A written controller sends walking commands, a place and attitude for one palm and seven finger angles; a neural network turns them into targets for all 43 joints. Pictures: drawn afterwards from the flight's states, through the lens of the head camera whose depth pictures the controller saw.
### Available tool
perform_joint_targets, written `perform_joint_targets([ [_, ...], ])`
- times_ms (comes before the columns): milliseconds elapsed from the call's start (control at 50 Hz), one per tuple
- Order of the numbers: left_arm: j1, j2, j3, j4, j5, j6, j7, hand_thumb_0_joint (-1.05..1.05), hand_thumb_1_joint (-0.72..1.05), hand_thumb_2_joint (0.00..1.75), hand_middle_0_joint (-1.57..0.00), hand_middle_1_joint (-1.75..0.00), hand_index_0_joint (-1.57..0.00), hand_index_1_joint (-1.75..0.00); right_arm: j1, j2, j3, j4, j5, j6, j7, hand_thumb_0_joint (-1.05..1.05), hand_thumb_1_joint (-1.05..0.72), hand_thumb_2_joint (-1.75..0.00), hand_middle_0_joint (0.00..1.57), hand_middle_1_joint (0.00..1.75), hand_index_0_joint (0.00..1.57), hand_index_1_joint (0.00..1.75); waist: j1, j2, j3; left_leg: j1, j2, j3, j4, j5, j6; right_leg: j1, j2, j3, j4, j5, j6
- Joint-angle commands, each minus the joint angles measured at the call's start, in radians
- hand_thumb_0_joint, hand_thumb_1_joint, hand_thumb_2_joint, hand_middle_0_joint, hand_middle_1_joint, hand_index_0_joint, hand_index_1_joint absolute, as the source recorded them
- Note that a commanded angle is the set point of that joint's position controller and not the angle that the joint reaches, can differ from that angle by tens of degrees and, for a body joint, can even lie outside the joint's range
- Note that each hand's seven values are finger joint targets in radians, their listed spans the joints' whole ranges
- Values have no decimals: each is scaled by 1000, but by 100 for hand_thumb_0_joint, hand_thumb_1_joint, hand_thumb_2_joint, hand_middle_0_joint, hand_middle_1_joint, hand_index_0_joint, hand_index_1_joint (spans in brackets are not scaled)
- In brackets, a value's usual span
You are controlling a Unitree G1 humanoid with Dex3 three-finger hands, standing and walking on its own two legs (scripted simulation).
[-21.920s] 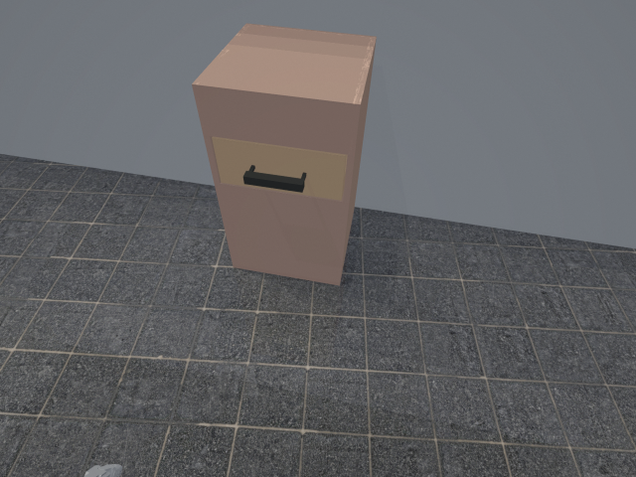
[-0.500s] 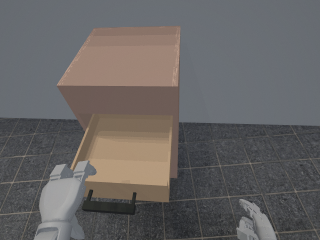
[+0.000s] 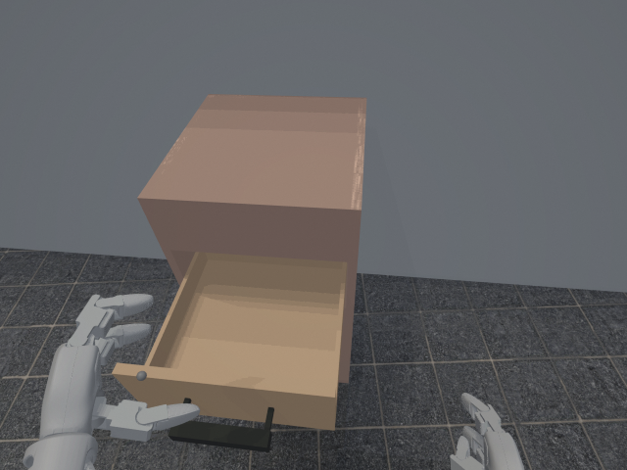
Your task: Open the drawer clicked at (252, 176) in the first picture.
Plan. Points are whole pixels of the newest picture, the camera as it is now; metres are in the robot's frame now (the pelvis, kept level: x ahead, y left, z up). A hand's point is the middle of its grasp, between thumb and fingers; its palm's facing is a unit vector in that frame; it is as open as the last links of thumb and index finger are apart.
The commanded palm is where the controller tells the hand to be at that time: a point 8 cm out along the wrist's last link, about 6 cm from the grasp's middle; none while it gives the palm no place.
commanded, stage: draw the hand back to the body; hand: left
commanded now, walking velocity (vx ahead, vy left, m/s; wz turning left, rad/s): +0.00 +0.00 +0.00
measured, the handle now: (224, 421) +0.25 +0.20 -0.23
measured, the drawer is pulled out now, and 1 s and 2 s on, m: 0.28 0.28 0.28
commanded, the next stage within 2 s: step back with the hand held close in 0.70 s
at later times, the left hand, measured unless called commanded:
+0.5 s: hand (56, 347) +0.18 +0.24 +0.18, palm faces +0.43 -0.80 -0.41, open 8.6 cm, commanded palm +0.13 +0.28 +0.18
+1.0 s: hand (60, 352) +0.18 +0.24 +0.17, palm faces +0.35 -0.80 -0.48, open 7.4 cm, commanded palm +0.11 +0.28 +0.18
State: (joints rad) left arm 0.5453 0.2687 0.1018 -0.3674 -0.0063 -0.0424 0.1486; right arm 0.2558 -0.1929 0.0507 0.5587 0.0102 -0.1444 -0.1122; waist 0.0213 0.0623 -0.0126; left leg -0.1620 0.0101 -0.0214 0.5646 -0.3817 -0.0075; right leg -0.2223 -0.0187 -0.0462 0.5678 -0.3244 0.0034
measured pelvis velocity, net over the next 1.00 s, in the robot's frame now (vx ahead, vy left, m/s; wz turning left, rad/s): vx -0.02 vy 0.01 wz -0.02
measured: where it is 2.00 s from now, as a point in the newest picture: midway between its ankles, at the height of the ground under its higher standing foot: outside the picture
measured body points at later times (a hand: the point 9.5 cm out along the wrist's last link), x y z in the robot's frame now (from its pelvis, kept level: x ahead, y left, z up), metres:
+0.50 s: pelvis +0.00 +0.00 +0.01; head -0.01 -0.02 +0.46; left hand +0.15 +0.28 +0.20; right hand +0.20 -0.21 -0.07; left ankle -0.05 +0.12 -0.73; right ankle -0.01 -0.12 -0.73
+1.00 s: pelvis -0.02 +0.01 +0.01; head +0.00 -0.01 +0.46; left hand +0.15 +0.28 +0.19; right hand +0.16 -0.23 -0.08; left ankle -0.05 +0.12 -0.73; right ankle -0.01 -0.12 -0.73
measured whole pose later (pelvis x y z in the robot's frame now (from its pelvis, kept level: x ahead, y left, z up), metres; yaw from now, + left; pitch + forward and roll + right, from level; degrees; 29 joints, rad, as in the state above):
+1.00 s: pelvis -0.02 +0.01 +0.01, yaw -1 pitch +0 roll -1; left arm 0.60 0.34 0.36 -0.52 -0.04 -0.18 0.13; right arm 0.16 -0.22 0.01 0.58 0.01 -0.07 -0.07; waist 0.00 0.06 0.04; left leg -0.17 0.01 0.00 0.45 -0.28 0.00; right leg -0.22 -0.01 -0.03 0.42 -0.20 0.01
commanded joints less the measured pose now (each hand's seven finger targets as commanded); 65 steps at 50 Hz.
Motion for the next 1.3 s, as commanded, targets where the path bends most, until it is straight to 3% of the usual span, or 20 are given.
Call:
perform_joint_targets([
  [0, -22, 140, 147, -227, -24, -79, -3, 0, 6, 54, -26, -84, -26, -84, -131, -98, -47, -147, 1, -66, 3, 0, -90, -90, 20, 30, 20, 30, 19, -5, -32, -17, 20, 36, -126, 357, 18, 76, -15, -27, -111, 291, -18],
  [140, -26, 173, 204, -313, -28, -100, -3, 0, 31, 64, -24, -68, -24, -68, -148, -109, -60, -130, -2, -79, 12, 0, -90, -90, 20, 30, 20, 30, 25, -24, -96, 29, 21, 37, -141, 421, 22, 125, -14, -21, -124, 345, -15],
  [160, -33, 184, 217, -320, -27, -101, -1, 0, 34, 66, -24, -66, -24, -66, -161, -107, -61, -124, -1, -83, 11, 0, -90, -90, 20, 30, 20, 30, 26, 13, -80, 27, 17, 42, -142, 416, 21, 124, -15, -14, -134, 351, -18],
  [220, -13, 188, 241, -330, -33, -102, 2, 0, 44, 70, -23, -59, -23, -59, -160, -102, -62, -119, 1, -79, 12, 0, -90, -90, 20, 30, 20, 30, 29, -25, -84, 38, 24, 36, -148, 441, 20, 131, -14, -19, -130, 361, -15],
  [340, -38, 221, 311, -350, -39, -116, 6, 0, 65, 80, -22, -46, -22, -46, -176, -100, -64, -109, 0, -75, 13, 0, -90, -90, 20, 30, 20, 30, 39, -10, -64, 42, 22, 40, -160, 421, 19, 132, -11, -17, -149, 351, -16],
  [360, -53, 228, 322, -364, -40, -117, 3, 0, 69, 81, -22, -43, -22, -43, -186, -102, -63, -108, 3, -76, 14, 0, -90, -90, 20, 30, 20, 30, 39, 22, -52, 44, 20, 39, -161, 422, 17, 125, -7, -8, -162, 349, -20],
  [440, -27, 181, 294, -288, -45, -112, -5, 0, 83, 87, -21, -34, -21, -34, -184, -103, -68, -102, 2, -66, 20, 0, -90, -90, 20, 30, 20, 30, 36, -48, -16, 29, 26, 38, -174, 389, 21, 112, -7, -16, -164, 320, -14],
  [480, -45, 179, 280, -299, -44, -112, -11, 0, 90, 90, -20, -30, -20, -30, -191, -101, -67, -107, 4, -64, 20, 0, -90, -90, 20, 30, 20, 30, 31, -17, -8, 27, 23, 40, -177, 370, 22, 112, -9, -9, -172, 306, -15],
  [520, -40, 194, 296, -310, -45, -116, -9, 0, 90, 90, -20, -30, -20, -30, -190, -104, -70, -110, 1, -60, 19, 0, -90, -90, 20, 30, 20, 30, 36, -36, -46, 37, 22, 38, -178, 378, 25, 131, -8, -8, -168, 315, -16],
  [600, -53, 215, 309, -360, -39, -124, -5, 0, 90, 90, -20, -30, -20, -30, -188, -100, -66, -110, -2, -69, 18, 0, -90, -90, 20, 30, 20, 30, 39, 26, -71, 49, 18, 39, -180, 377, 20, 137, -8, -7, -171, 306, -19],
  [660, -71, 223, 313, -371, -40, -119, -2, 0, 90, 90, -20, -30, -20, -30, -196, -104, -64, -109, -2, -73, 16, 0, -90, -90, 20, 30, 20, 30, 37, 23, -53, 44, 18, 34, -182, 365, 18, 129, -3, -4, -184, 292, -21],
  [720, -48, 202, 302, -326, -44, -114, -1, 0, 90, 90, -20, -30, -20, -30, -194, -99, -67, -105, 1, -69, 14, 0, -90, -90, 20, 30, 20, 30, 36, -28, -27, 37, 23, 36, -186, 345, 23, 120, -5, -4, -184, 279, -17],
  [780, -62, 204, 299, -338, -39, -120, -2, 0, 90, 90, -20, -30, -20, -30, -193, -98, -67, -100, 2, -74, 16, 0, -90, -90, 20, 30, 20, 30, 34, 28, -26, 41, 19, 39, -186, 340, 19, 116, -7, 1, -189, 271, -20],
  [800, -174, 326, 444, -411, -48, -171, 5, 0, 90, 90, -20, -30, -20, -30, -165, -130, -67, -132, 5, -41, 21, 0, -90, -90, 20, 30, 20, 30, -9, -21, 92, -56, 28, 14, -172, 240, 35, 25, -47, 105, -250, 291, -20],
  [820, -77, 253, 396, -291, -36, -179, -5, 0, 90, 90, -20, -30, -20, -30, -172, -111, -67, -105, 0, -17, 24, 0, -90, -90, 20, 30, 20, 30, -13, -89, 86, -47, 26, 2, -164, 214, 39, 10, -59, 97, -263, 274, -22],
  [840, -20, 214, 360, -277, -34, -179, -12, 0, 90, 90, -20, -30, -20, -30, -185, -118, -75, -116, 3, -1, 28, 0, -90, -90, 20, 30, 20, 30, -16, -100, 58, -27, 29, 5, -161, 225, 39, 11, -64, 106, -258, 280, -22],
  [900, 45, 218, 358, -343, -28, -207, -11, 0, 90, 90, -20, -30, -20, -30, -194, -131, -83, -137, -3, 23, 34, 0, -90, -90, 20, 30, 20, 30, -10, 3, -57, -19, 40, 9, -180, 348, 41, 90, -62, 68, -192, 372, -17],
  [1020, 149, 258, 401, -385, -34, -214, -1, 0, 90, 90, -20, -30, -20, -30, -206, -123, -105, -162, 4, 59, 32, 0, -90, -90, 20, 30, 20, 30, -12, -41, -167, -44, 58, -1, -147, 509, 34, 145, -60, 38, -125, 496, -6],
  [1120, 159, 266, 410, -391, -41, -215, 10, 0, 90, 90, -20, -30, -20, -30, -207, -119, -112, -163, 8, 67, 23, 0, -90, -90, 20, 30, 20, 30, -15, -25, -157, -90, 67, -13, -146, 497, 32, 127, -58, 40, -103, 471, -3],
  [1280, 128, 260, 394, -422, -35, -221, 27, 0, 90, 90, -20, -30, -20, -30, -196, -123, -111, -156, 4, 49, 19, 0, -90, -90, 20, 30, 20, 30, -18, -19, -119, -215, 76, -34, -170, 278, 47, 104, -56, 63, -99, 312, -2],
])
